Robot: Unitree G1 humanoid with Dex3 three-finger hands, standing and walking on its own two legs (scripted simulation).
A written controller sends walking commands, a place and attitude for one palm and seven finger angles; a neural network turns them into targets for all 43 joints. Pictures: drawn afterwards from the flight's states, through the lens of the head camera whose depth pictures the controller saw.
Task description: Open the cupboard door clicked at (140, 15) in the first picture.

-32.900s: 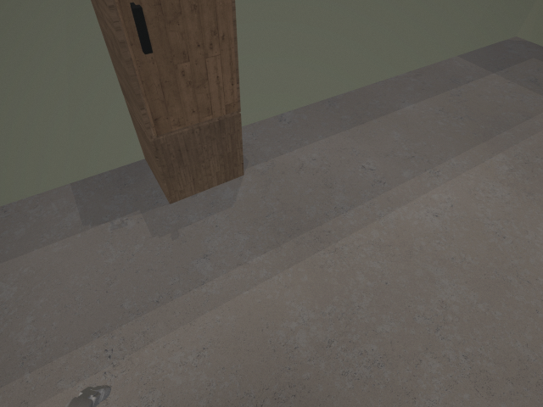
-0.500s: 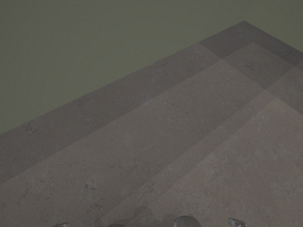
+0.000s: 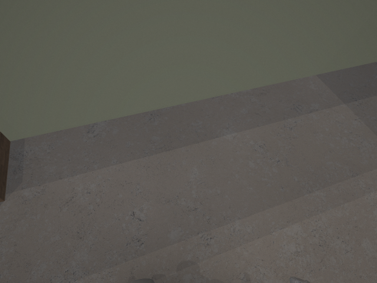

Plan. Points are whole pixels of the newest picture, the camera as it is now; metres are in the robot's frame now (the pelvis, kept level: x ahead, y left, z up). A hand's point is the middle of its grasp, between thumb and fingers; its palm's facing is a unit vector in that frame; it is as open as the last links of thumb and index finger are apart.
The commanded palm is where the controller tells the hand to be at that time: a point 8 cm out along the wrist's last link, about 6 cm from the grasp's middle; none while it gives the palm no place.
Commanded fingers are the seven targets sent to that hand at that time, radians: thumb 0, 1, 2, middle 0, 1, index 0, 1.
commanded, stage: turn to face it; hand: left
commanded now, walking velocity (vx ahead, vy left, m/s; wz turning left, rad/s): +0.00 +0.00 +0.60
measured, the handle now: out of the picture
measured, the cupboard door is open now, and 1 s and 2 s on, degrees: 45 45 45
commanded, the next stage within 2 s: take the last steps up to it in 1.82 s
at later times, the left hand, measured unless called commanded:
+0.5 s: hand out of the picture +0.06 +0.18 -0.13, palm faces +0.26 -0.92 -0.28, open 7.4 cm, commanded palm none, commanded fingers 0.00 0.90 0.90 -0.20 -0.30 -0.20 -0.30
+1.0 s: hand out of the picture -0.02 +0.22 -0.15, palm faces +0.57 -0.79 -0.24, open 7.4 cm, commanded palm none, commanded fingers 0.00 0.90 0.90 -0.20 -0.30 -0.20 -0.30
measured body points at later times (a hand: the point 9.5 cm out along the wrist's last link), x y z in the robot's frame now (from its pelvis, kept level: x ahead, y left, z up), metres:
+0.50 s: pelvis +0.02 -0.04 +0.01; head +0.07 -0.05 +0.46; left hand +0.05 +0.23 -0.11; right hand +0.16 -0.28 -0.14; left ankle -0.04 +0.08 -0.64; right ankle +0.03 -0.15 -0.72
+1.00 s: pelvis +0.02 -0.01 +0.02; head +0.06 +0.04 +0.46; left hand -0.05 +0.26 -0.13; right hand +0.25 -0.17 -0.11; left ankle -0.01 +0.08 -0.72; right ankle +0.11 -0.16 -0.65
